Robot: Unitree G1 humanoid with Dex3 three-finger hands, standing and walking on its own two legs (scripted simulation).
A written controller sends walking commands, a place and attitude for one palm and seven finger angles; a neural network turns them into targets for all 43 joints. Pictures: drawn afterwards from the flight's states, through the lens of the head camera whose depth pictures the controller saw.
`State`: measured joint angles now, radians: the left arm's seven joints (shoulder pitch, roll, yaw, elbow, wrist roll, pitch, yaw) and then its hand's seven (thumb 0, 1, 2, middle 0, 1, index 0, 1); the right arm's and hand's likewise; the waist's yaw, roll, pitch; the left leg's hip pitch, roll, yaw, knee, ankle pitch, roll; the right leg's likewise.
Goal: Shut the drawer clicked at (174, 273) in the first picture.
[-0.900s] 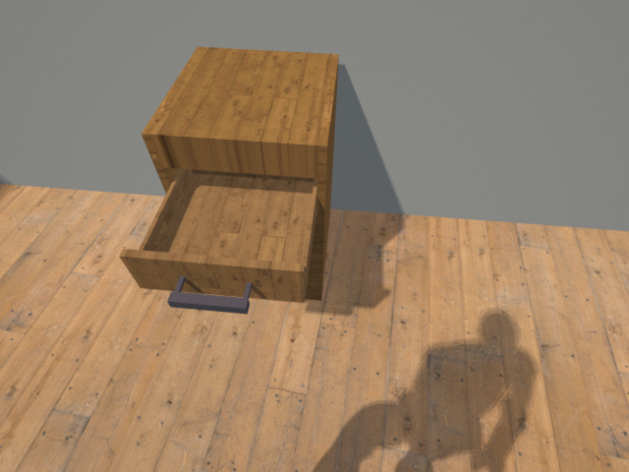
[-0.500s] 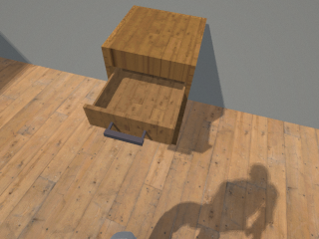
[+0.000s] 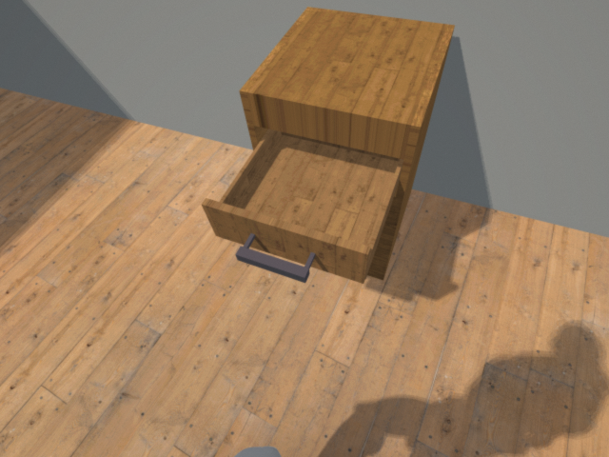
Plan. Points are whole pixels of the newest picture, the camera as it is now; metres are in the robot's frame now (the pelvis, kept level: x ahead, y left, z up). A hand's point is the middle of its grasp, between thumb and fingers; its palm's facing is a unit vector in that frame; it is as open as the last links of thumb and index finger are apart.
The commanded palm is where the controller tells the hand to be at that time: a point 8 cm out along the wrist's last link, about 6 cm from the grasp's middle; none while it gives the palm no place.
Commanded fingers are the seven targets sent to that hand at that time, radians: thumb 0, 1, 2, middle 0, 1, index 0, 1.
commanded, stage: stand and wait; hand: left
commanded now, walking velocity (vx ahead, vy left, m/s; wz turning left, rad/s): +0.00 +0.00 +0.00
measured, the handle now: (276, 255) +0.52 +0.11 -0.23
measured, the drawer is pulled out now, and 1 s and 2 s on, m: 0.28 0.28 0.28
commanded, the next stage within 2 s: turn or walk to find it in 0.12 s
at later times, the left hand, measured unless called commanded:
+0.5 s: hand out of the picture +0.04 +0.17 -0.17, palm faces +0.06 -0.98 -0.21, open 7.4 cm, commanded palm none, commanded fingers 0.00 0.90 0.90 -0.20 -0.30 -0.20 -0.30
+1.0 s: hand out of the picture +0.03 +0.15 -0.17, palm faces +0.06 -0.98 -0.19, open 7.4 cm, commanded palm none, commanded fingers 0.00 0.90 0.90 -0.20 -0.30 -0.20 -0.30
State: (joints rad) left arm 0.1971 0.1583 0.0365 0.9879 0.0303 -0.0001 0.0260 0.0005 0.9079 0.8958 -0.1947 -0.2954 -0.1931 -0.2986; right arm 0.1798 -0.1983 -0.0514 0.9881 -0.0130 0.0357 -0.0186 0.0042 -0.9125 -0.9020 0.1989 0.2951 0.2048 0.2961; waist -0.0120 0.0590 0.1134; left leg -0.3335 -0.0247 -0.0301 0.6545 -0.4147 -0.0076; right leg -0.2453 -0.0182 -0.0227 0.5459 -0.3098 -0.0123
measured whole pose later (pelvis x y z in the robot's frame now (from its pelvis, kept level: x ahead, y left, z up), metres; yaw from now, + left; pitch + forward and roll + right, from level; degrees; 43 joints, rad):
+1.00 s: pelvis +0.04 -0.01 +0.01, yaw +1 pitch -1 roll +1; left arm 0.27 0.12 0.03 1.13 0.01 0.00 0.04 0.00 0.92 0.90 -0.20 -0.30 -0.19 -0.30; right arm 0.31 -0.11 0.00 1.15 -0.01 0.00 -0.05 0.00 -0.91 -0.90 0.20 0.29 0.20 0.30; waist -0.01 0.00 0.09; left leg -0.13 0.01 -0.02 0.40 -0.26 -0.02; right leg -0.08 0.00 -0.04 0.40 -0.31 -0.02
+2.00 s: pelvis +0.04 -0.01 +0.00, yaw -16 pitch +0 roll +0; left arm 0.20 0.21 0.10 0.97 0.02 0.05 0.01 0.00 0.91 0.90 -0.20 -0.30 -0.20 -0.30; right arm 0.11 -0.17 -0.03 0.93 -0.02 0.00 -0.05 0.00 -0.91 -0.90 0.20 0.29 0.20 0.30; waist 0.03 -0.05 0.12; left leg -0.27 0.00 0.01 0.52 -0.25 0.01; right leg -0.32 0.10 0.12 0.83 -0.49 -0.01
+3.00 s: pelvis +0.08 -0.06 -0.01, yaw -20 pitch -2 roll +1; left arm 0.31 0.18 0.03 0.91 0.03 -0.02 0.07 0.00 0.91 0.90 -0.20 -0.30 -0.20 -0.30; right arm 0.21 -0.21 -0.04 0.91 -0.01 0.02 -0.02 0.01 -0.91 -0.90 0.20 0.29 0.20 0.30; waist -0.01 0.01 0.05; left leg -0.32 -0.02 0.06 0.67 -0.31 0.05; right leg -0.16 0.03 -0.04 0.64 -0.41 -0.05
